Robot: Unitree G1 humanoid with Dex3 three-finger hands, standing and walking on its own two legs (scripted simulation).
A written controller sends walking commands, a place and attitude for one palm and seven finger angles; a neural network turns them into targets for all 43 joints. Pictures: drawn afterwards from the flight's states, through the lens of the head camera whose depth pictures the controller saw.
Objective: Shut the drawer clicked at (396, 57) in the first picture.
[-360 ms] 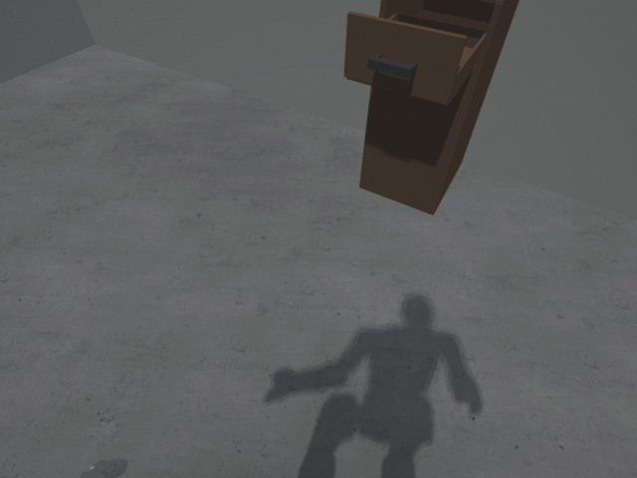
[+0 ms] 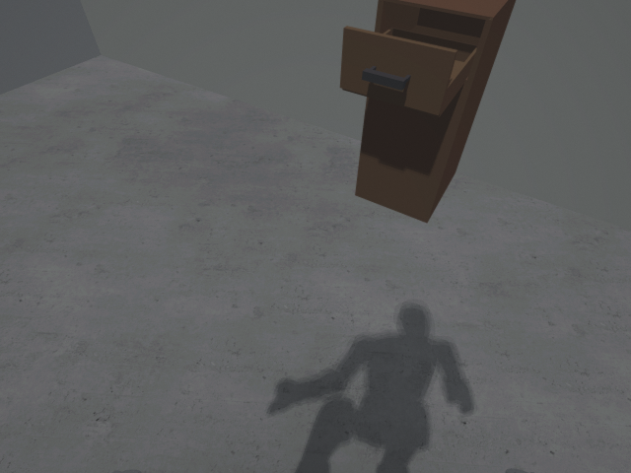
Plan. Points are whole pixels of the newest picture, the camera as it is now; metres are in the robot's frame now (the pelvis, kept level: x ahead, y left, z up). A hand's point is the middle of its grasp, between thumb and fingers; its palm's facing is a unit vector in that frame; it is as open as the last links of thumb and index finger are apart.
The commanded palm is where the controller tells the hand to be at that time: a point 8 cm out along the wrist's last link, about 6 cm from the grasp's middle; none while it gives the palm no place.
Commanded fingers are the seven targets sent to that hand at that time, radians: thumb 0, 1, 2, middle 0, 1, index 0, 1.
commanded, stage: stand and wait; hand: left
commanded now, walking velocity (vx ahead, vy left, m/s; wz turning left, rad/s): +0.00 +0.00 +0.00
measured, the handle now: (387, 76) +1.14 -0.13 +0.00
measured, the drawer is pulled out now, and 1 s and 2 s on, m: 0.30 0.30 0.30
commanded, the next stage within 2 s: look at it before walking up in 0.58 s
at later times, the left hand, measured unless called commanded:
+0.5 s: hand out of the picture +0.05 +0.24 -0.15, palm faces -0.04 -0.94 -0.34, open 7.4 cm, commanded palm none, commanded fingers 0.00 0.90 0.90 -0.20 -0.30 -0.20 -0.30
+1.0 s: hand out of the picture +0.05 +0.24 -0.15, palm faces -0.05 -0.95 -0.32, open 7.4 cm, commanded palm none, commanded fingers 0.00 0.90 0.90 -0.20 -0.30 -0.20 -0.30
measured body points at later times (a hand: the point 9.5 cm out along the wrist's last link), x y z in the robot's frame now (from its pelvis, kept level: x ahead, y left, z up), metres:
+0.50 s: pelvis -0.02 -0.01 +0.00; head -0.02 -0.01 +0.45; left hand +0.05 +0.29 -0.13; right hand +0.05 -0.31 -0.13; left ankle -0.02 +0.11 -0.74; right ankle -0.02 -0.13 -0.74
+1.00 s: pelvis -0.02 -0.01 +0.00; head -0.02 +0.00 +0.45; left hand +0.05 +0.29 -0.13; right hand +0.05 -0.30 -0.13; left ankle -0.02 +0.11 -0.74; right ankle -0.02 -0.13 -0.74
